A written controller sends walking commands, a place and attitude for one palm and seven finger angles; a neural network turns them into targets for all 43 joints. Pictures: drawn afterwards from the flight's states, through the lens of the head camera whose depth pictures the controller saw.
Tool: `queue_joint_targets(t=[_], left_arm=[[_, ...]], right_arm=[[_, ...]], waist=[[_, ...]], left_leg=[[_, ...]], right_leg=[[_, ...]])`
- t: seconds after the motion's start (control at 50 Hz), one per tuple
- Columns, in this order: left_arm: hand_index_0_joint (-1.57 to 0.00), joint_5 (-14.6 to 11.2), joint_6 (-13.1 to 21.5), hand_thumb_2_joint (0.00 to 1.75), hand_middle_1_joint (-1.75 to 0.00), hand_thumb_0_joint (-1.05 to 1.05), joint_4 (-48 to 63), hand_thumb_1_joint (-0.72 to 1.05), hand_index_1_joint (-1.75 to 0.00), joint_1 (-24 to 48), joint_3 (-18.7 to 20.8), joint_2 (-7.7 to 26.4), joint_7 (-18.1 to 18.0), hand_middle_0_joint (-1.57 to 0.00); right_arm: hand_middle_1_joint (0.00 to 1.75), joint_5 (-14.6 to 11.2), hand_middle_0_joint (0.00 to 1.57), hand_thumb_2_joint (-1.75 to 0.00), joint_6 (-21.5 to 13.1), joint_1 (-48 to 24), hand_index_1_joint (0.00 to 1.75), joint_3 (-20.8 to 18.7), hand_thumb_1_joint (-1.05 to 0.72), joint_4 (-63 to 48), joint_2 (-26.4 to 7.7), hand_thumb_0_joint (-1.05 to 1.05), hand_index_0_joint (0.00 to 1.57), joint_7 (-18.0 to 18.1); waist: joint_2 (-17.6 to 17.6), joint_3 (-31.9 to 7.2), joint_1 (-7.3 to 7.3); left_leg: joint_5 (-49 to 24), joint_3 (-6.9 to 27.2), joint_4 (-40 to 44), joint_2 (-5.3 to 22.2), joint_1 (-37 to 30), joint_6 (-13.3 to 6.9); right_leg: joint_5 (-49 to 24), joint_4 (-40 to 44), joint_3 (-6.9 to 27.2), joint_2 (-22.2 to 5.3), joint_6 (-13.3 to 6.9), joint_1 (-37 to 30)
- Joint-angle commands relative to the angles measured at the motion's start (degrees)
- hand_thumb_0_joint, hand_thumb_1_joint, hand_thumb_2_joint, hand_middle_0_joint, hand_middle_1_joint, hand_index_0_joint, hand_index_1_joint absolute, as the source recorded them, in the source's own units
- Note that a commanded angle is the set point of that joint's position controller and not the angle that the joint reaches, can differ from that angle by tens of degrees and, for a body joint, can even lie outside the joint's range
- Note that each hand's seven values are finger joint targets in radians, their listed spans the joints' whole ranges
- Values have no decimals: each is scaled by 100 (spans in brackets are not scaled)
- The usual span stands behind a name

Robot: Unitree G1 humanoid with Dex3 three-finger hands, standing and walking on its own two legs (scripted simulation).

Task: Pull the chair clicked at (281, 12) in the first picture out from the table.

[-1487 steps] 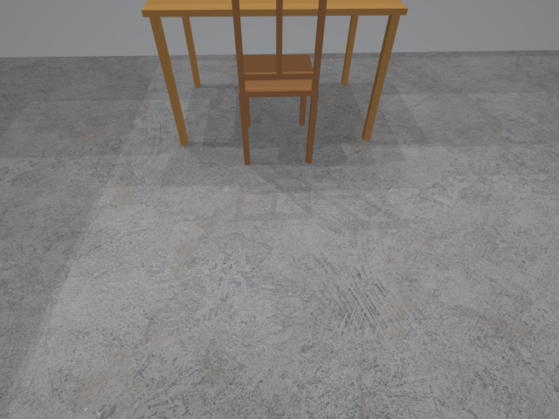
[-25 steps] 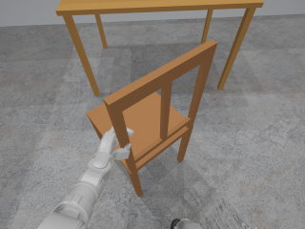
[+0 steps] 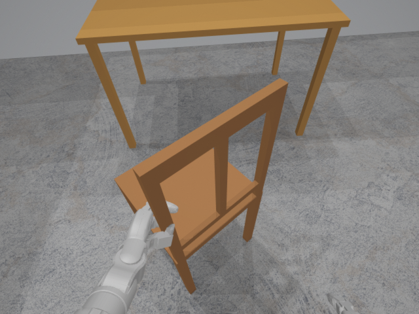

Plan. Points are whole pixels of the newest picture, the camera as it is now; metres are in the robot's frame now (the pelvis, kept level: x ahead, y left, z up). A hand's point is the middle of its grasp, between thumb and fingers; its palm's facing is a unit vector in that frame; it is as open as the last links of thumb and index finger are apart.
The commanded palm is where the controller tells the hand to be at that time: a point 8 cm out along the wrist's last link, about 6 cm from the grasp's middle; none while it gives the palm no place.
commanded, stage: stop walking, hand still on the chair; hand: left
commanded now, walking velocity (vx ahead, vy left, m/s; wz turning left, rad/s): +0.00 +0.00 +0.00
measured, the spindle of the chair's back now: (221, 180) +0.44 -0.01 -0.08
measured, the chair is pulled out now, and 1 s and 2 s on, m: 0.62 0.62 0.62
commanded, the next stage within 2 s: open the thumb and straighten the fingers in 0.38 s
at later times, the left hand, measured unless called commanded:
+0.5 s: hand (164, 233) +0.29 +0.11 -0.06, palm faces -0.17 -0.96 -0.21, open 6.3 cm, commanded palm +0.28 +0.17 -0.03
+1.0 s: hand (157, 230) +0.30 +0.13 -0.06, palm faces -0.18 -0.96 -0.20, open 14.6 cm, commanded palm +0.29 +0.19 -0.03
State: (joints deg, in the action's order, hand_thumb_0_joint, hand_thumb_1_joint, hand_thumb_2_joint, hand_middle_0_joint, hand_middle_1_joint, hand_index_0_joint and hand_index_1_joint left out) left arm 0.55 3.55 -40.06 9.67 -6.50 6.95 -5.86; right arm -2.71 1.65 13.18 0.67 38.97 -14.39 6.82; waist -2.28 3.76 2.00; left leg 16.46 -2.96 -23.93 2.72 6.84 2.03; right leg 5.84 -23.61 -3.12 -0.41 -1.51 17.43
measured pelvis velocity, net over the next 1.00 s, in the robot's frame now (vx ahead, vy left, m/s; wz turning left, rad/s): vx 0.03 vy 0.03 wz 0.05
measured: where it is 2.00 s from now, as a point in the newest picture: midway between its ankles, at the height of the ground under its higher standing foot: outside the picture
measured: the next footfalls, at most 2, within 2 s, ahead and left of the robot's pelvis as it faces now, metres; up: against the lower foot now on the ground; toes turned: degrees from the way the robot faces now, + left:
none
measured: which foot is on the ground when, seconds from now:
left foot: down 0.00-1.00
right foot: down 0.00-1.00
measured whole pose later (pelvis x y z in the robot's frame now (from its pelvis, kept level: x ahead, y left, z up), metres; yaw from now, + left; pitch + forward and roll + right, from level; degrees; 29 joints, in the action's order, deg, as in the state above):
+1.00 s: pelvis +0.03 +0.03 -0.02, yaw +3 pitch +8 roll +0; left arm 0.5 -6.2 -19.7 1.4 -9.6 8.7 0.0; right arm -2.6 -1.9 14.2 0.7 34.1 -15.5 1.3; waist -3.1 -3.9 2.3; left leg 25.4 -1.2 -39.1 -0.2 21.6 -0.5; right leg 15.1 -38.9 -3.9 -4.4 1.0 31.5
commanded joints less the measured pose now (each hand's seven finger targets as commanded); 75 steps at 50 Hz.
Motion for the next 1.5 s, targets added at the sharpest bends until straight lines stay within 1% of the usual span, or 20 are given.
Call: queue_joint_targets(t=[0.0, 0.2, 0.42, 0.46, 0.48, 0.5, 0.54, 0.62, 0.68, 0.7, 0.76, 0.88, 0.96, 0.98, 1.06, 1.26, 1.28, 1.3, 1.34, 1.48], left_arm=[[-50, -158, 383, 90, -145, 0, 1358, 90, -145, 1394, 295, 598, -6, -50], [-50, -153, 351, 90, -145, 0, 1659, 90, -145, 1128, 106, 461, 49, -50], [-50, -153, 384, 90, -145, 0, 1735, 90, -145, 937, -30, 343, 44, -50], [-50, -137, 419, 90, -145, 0, 1914, 90, -145, 868, 272, 683, -2, -50], [-50, 32, 57, 84, -145, 0, 1047, 78, -145, 107, -332, 254, 206, -50], [-50, -9, 67, 78, -145, 0, 1862, 66, -145, 746, -81, 518, 262, -50], [-50, 55, 69, 67, -145, 0, 2422, 42, -145, 732, 68, 815, 299, -50], [-50, -14, -182, 43, -145, 0, 2766, -7, -145, 583, -269, 385, 335, -50], [-47, 42, -358, 26, -138, 0, 2824, -43, -138, 602, -448, 242, 354, -47], [-45, 42, -405, 20, -130, 0, 2637, -55, -130, 734, 327, 1012, 329, -45], [-38, 16, -513, 20, -109, 0, 2703, -55, -109, 586, -76, 487, 465, -38], [-22, -73, -597, 20, -65, 0, 3167, -55, -65, 423, -197, 349, 581, -22], [-13, 3, -641, 20, -36, 0, 3332, -55, -36, 387, -85, 511, 567, -13], [-10, 7, -652, 20, -29, 0, 3192, -55, -29, 414, 483, 1090, 546, -10], [0, 68, -699, 20, 0, 0, 3471, -55, 0, 377, 312, 930, 640, 0], [0, -33, -883, 20, 0, 0, 3819, -55, 0, 127, -121, 567, 820, 0], [0, -16, -899, 20, 0, 0, 3758, -55, 0, -53, -60, 617, 796, 0], [0, -3, -893, 20, 0, 0, 3615, -55, 0, -54, 795, 1459, 741, 0], [0, 19, -896, 20, 0, 0, 3776, -55, 0, -613, 860, 1480, 764, 0], [0, -47, -866, 20, 0, 0, 4604, -55, 0, -1669, 23, 794, 943, 0]], right_arm=[[30, 45, 20, -90, -151, -302, 30, -97, -90, -798, -394, 0, 20, 53], [30, 101, 20, -90, -53, -368, 30, -109, -90, -880, -431, 0, 20, 42], [30, 134, 20, -90, -8, -416, 30, -81, -90, -897, -391, 0, 20, 20], [30, 140, 20, -90, -8, -377, 30, -102, -90, -891, -421, 0, 20, 35], [30, -68, 20, -90, 21, -381, 30, -163, -90, -733, -744, 0, 20, -206], [30, -80, 20, -90, -5, -423, 30, -181, -90, -885, -751, 0, 20, -297], [30, -66, 20, -90, -109, -497, 30, -247, -90, -1002, -733, 0, 20, -369], [30, -29, 20, -90, -318, -381, 30, -210, -90, -1030, -689, 0, 20, -538], [30, -24, 20, -90, -397, -285, 30, -243, -90, -1084, -742, 0, 20, -584], [30, -22, 20, -90, -380, -229, 30, -255, -90, -1038, -841, 0, 20, -545], [30, -6, 20, -90, -416, -227, 30, -248, -90, -1174, -806, 0, 20, -539], [30, 13, 20, -90, -584, -161, 30, -288, -90, -1313, -835, 0, 20, -502], [30, 40, 20, -90, -646, -118, 30, -272, -90, -1342, -863, 0, 20, -461], [30, 31, 20, -90, -626, -117, 30, -262, -90, -1298, -908, 0, 20, -430], [30, 56, 20, -90, -639, -134, 30, -228, -90, -1394, -841, 0, 20, -409], [30, 53, 20, -90, -808, -102, 30, -231, -90, -1506, -854, 0, 20, -371], [30, 56, 20, -90, -811, -109, 30, -230, -90, -1522, -857, 0, 20, -368], [30, 55, 20, -90, -771, -36, 30, -233, -90, -1454, -923, 0, 20, -339], [30, 69, 20, -90, -742, -125, 30, -219, -90, -1580, -884, 0, 20, -337], [30, 18, 20, -90, -917, -241, 30, -206, -90, -1823, -810, 0, 20, -390]], waist=[[473, -1608, -111], [438, -1589, -114], [544, -1458, -121], [490, -1480, -140], [1169, -1348, 211], [1321, -1536, 144], [739, -1753, 79], [-255, -1858, 61], [118, -1820, 151], [304, -1799, 90], [334, -1871, 88], [403, -2229, 112], [607, -2229, 137], [672, -2073, 91], [303, -2291, 72], [445, -2333, 209], [468, -2246, 166], [533, -2244, 69], [559, -2354, -76], [163, -2003, 69]], left_leg=[[-945, 221, 313, 303, 110, -298], [-1802, 370, 332, 392, 35, -214], [-1428, 422, 372, 333, 150, -229], [-1380, 419, 400, 309, 211, -225], [-1126, 221, 84, 41, 970, -265], [-972, 207, -87, -40, 1301, -314], [-909, 237, -146, -122, 1367, -302], [-1160, 276, -308, -153, 1207, -184], [-1035, 333, -429, -149, 1390, -207], [-871, 328, -483, -172, 1615, -226], [-858, 314, -562, -210, 1689, -235], [-1200, 369, -863, -212, 1651, -216], [-1202, 371, -1011, -242, 1802, -237], [-1050, 363, -1034, -259, 1973, -237], [-1190, 328, -1124, -301, 1914, -244], [-1326, 430, -1318, -279, 1861, -260], [-1362, 447, -1311, -267, 1888, -243], [-1246, 399, -1341, -302, 2067, -247], [-1197, 357, -1311, -345, 2217, -248], [-1034, 359, -1314, -288, 2101, -257]], right_leg=[[-396, 251, 732, -770, 38, -1282], [-1499, -307, 597, -720, -75, -1364], [-1126, -202, 669, -755, -81, -1317], [-1112, -187, 661, -754, -73, -1409], [-834, -397, 172, -465, -32, -1121], [-782, -467, 208, -455, -57, -1129], [-620, -587, 264, -465, -83, -1068], [-451, -706, 86, -366, -109, -588], [-304, -803, 17, -308, -71, -371], [-251, -898, 36, -296, -60, -379], [-226, -1014, -11, -284, -44, -323], [-569, -1284, -46, -283, -31, -244], [-686, -1423, -45, -277, -9, -190], [-611, -1440, -20, -278, -6, -178], [-739, -1544, -4, -305, -15, -247], [-837, -1623, -107, -310, 19, -66], [-836, -1651, -128, -311, 9, -39], [-888, -1674, -70, -304, 4, -163], [-993, -1700, -20, -322, -24, -450], [-580, -1591, -63, -332, -12, -116]])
